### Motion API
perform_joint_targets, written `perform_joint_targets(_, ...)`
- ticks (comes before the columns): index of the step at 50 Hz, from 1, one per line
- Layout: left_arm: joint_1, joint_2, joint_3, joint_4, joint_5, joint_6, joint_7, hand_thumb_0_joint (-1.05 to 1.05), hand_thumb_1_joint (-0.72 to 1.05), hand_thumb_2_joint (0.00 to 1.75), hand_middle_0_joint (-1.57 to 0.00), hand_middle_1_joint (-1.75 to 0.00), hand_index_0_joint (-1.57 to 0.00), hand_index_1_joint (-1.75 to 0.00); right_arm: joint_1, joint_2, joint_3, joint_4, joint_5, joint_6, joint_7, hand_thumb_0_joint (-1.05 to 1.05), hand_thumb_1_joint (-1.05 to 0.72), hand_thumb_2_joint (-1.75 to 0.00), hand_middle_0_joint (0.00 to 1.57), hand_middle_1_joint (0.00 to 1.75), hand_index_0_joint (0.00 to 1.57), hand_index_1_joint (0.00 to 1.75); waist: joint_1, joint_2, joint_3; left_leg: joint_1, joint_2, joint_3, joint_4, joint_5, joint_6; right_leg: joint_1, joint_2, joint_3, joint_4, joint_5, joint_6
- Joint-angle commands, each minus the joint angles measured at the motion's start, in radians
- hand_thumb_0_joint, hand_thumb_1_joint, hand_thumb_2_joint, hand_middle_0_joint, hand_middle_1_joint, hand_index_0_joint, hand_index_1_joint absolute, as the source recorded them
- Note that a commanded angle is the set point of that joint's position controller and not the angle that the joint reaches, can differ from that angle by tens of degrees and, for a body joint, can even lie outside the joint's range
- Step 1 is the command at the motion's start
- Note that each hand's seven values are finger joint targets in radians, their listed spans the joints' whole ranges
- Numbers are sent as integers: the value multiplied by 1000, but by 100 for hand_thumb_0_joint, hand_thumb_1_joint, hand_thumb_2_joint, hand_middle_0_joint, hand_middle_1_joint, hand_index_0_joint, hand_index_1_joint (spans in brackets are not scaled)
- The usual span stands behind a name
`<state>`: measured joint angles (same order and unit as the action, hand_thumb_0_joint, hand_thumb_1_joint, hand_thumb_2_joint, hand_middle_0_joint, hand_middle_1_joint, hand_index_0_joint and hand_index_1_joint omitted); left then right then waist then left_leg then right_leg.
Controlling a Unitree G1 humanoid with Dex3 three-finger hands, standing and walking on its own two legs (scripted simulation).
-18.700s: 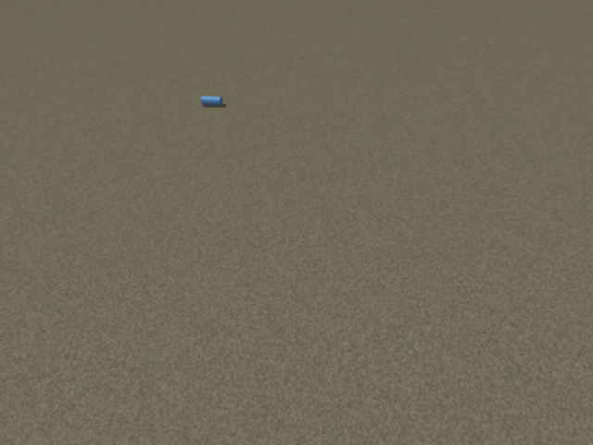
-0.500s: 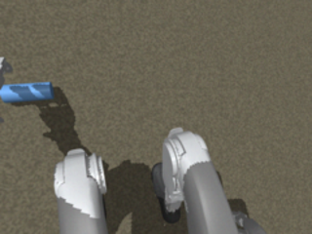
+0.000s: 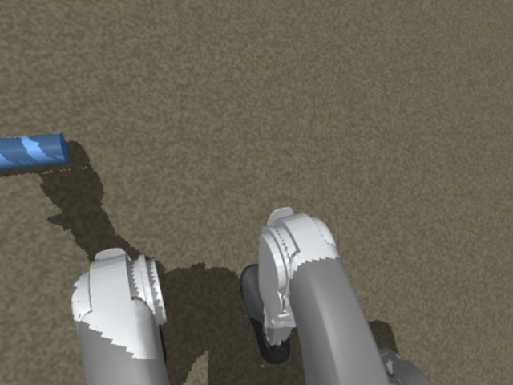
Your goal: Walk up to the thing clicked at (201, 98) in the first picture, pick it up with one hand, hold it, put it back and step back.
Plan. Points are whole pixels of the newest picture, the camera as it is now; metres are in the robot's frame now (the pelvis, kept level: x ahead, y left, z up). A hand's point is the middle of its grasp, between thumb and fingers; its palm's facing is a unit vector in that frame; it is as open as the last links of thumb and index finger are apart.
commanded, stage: rise first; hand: left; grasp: from above
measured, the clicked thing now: (23, 151) +0.51 +0.30 -0.30
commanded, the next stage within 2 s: approach in 1.00 s
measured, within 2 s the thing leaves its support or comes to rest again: neither
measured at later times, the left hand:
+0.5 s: hand out of the picture +0.47 +0.34 -0.19, palm faces -0.45 -0.07 -0.89, open 13.6 cm
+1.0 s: hand out of the picture +0.47 +0.34 -0.18, palm faces -0.45 -0.06 -0.89, open 13.4 cm
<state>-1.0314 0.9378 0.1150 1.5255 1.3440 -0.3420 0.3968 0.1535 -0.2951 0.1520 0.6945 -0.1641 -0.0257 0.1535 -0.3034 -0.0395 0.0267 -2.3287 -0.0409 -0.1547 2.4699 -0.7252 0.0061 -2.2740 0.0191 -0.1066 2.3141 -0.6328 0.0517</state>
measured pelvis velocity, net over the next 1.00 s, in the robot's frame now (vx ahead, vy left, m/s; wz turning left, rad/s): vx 0.00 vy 0.00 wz -0.01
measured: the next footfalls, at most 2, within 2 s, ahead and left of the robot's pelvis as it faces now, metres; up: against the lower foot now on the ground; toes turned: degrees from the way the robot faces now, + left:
none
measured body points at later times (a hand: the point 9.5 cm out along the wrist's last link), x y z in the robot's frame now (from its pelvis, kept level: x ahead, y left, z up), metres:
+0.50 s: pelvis +0.00 +0.00 +0.00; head +0.26 +0.11 +0.35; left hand +0.48 +0.34 -0.13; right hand +0.04 -0.27 -0.08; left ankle +0.06 +0.12 -0.29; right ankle +0.11 -0.12 -0.29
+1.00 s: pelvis +0.00 +0.00 +0.00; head +0.25 +0.10 +0.36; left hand +0.49 +0.34 -0.13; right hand +0.04 -0.27 -0.07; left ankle +0.06 +0.12 -0.29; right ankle +0.11 -0.12 -0.29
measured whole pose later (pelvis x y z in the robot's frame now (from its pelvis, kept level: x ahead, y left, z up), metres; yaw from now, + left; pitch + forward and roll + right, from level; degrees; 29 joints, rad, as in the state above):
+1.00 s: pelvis +0.00 +0.00 +0.00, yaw -1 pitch +33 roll -12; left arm -1.04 0.95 0.11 1.49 1.34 -0.34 0.37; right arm 0.18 -0.31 0.17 0.66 -0.15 -0.03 0.15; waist -0.31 -0.04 0.03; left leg -2.33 -0.04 -0.16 2.46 -0.71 0.01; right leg -2.27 0.02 -0.12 2.30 -0.62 0.05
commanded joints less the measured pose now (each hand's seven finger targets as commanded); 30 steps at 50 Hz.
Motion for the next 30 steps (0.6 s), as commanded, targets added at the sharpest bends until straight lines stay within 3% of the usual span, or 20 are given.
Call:
perform_joint_targets(1, -280, 264, 24, -141, -20, 3, 36, 0, -43, 93, -15, -91, -15, -91, 213, -279, -84, 3, -3, -1, -13, 0, -90, -90, 20, 30, 20, 30, -9, 398, -676, 522, 13, 72, -278, 246, 18, 345, 33, -76, -194, 202, -82)
perform_joint_targets(3, -288, 270, 26, -131, -17, 5, 36, 0, -43, 93, -15, -91, -15, -91, 218, -282, -80, 4, -6, -2, -11, 0, -90, -90, 20, 30, 20, 30, -18, 401, -664, 518, 14, 69, -277, 247, 17, 340, 32, -79, -191, 203, -82)
perform_joint_targets(5, -291, 284, 31, -155, -21, 1, 40, 0, -44, 93, -16, -90, -15, -90, 213, -286, -79, 1, -2, 1, -12, 0, -90, -90, 20, 30, 20, 30, -6, 422, -690, 535, 14, 66, -285, 254, 14, 344, 32, -80, -191, 206, -83)
perform_joint_targets(8, -284, 268, 19, -128, -14, 8, 34, 0, -44, 94, -15, -92, -15, -92, 216, -286, -76, -2, -1, -3, -9, 0, -90, -90, 20, 30, 20, 30, -22, 423, -645, 532, 18, 56, -285, 247, 11, 311, 31, -85, -182, 199, -85)
perform_joint_targets(11, -278, 281, 31, -152, -23, 5, 35, 0, -44, 93, -15, -92, -15, -91, 214, -291, -79, -8, 3, -3, -9, 0, -90, -90, 20, 30, 20, 30, -5, 432, -671, 542, 18, 52, -297, 244, 8, 315, 30, -86, -177, 197, -86)
perform_joint_targets(14, -299, 249, 16, -157, -16, 6, 28, 0, -44, 94, -15, -91, -15, -91, 228, -294, -82, -5, -2, -5, -5, 0, -90, -90, 20, 30, 20, 30, -38, 440, -652, 565, 22, 40, -296, 255, 3, 292, 25, -93, -178, 202, -83)
perform_joint_targets(16, -297, 266, 25, -155, -23, 4, 30, 0, -45, 95, -14, -92, -14, -92, 221, -299, -83, -7, 0, -6, -7, 0, -90, -90, 20, 30, 20, 30, -29, 422, -643, 542, 21, 43, -285, 245, 6, 294, 25, -91, -185, 196, -85)
perform_joint_targets(17, -292, 279, 25, -173, -20, 3, 31, 0, -45, 95, -15, -91, -14, -91, 217, -292, -78, -8, 5, -5, -8, 0, -90, -90, 20, 30, 20, 30, -9, 439, -666, 551, 20, 50, -291, 241, 8, 308, 30, -86, -185, 195, -86)
perform_joint_targets(23, -282, 253, 17, -169, -17, 10, 33, 0, -44, 93, -15, -92, -15, -92, 232, -285, -80, -10, 5, -4, -4, 0, -90, -90, 20, 30, 20, 30, -19, 444, -685, 570, 18, 48, -296, 283, 6, 320, 29, -88, -179, 227, -86)
perform_joint_targets(26, -297, 276, 27, -162, -15, 14, 33, 0, -44, 94, -15, -92, -15, -92, 232, -294, -78, -19, 6, -5, -5, 0, -90, -90, 20, 30, 20, 30, -25, 434, -662, 536, 17, 49, -295, 259, 8, 316, 28, -91, -183, 211, -86)
perform_joint_targets(27, -288, 280, 27, -165, -13, 16, 32, 0, -44, 94, -16, -91, -16, -91, 230, -293, -80, -19, 8, -5, -5, 0, -90, -90, 20, 30, 20, 30, -14, 436, -671, 548, 17, 53, -294, 269, 9, 324, 27, -86, -184, 220, -86)
perform_joint_targets(30, -291, 260, 12, -151, -25, 17, 17, 0, -43, 93, -17, -90, -17, -90, 225, -293, -78, -20, 10, -4, -5, 0, -90, -90, 20, 30, 20, 30, -21, 420, -652, 519, 17, 57, -291, 239, 12, 318, 30, -86, -194, 196, -86)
